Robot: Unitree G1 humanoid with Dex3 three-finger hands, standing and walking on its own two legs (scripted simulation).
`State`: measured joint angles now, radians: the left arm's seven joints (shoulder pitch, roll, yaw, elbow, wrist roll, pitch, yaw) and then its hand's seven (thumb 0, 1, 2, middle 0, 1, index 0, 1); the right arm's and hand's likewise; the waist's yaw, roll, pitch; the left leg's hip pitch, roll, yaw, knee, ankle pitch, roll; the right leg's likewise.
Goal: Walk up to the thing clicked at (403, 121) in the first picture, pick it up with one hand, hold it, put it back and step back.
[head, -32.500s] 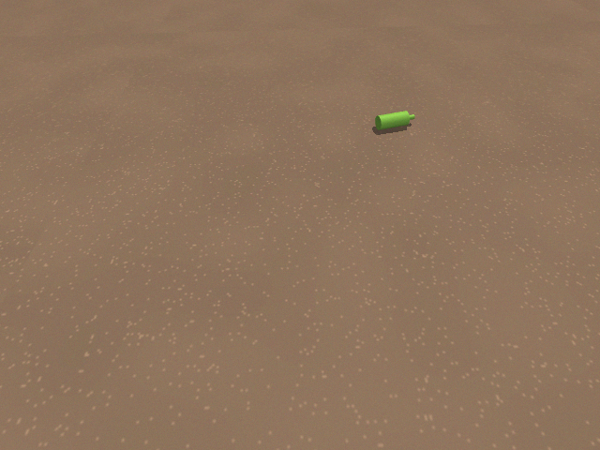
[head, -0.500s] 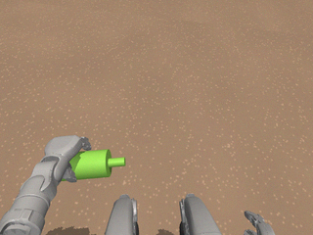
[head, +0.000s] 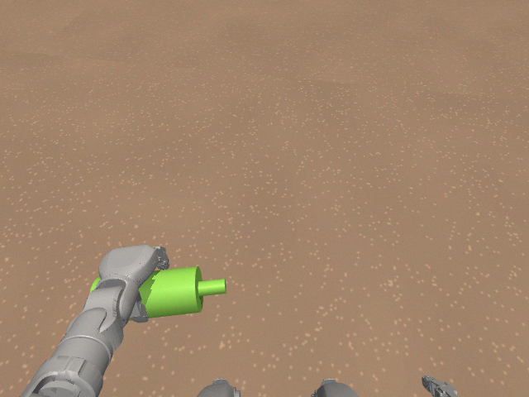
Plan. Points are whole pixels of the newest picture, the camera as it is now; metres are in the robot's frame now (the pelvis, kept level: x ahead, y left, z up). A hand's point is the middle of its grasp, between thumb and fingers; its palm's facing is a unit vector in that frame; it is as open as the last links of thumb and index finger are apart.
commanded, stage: lift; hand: left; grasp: from above
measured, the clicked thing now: (163, 292) +0.33 +0.20 -0.12
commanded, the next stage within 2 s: hold in 0.02 s
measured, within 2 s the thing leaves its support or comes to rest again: neither
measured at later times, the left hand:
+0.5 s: hand (134, 278) +0.32 +0.23 -0.03, palm faces -0.46 -0.04 -0.88, open 10.5 cm
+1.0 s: hand (136, 280) +0.31 +0.21 -0.01, palm faces -0.47 -0.04 -0.88, open 10.5 cm
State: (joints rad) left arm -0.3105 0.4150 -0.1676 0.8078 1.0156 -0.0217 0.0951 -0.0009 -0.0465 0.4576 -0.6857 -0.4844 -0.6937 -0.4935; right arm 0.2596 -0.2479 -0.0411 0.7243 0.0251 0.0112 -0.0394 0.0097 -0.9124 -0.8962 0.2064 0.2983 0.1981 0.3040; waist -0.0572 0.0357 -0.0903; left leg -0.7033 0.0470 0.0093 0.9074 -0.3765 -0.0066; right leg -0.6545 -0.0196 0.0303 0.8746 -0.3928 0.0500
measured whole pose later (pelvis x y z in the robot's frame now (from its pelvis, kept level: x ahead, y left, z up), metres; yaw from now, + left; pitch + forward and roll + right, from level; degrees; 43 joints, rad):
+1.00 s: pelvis +0.02 -0.01 +0.03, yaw +0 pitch +3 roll +0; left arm -0.23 0.40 -0.19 0.66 1.02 -0.05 -0.01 0.00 -0.04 0.44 -0.71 -0.44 -0.72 -0.45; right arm 0.21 -0.26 -0.05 0.69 0.04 0.04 -0.05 0.01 -0.90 -0.89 0.21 0.30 0.20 0.30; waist -0.01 0.04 -0.03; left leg -0.41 0.04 0.03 0.63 -0.28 -0.01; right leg -0.38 -0.03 0.04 0.63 -0.31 0.04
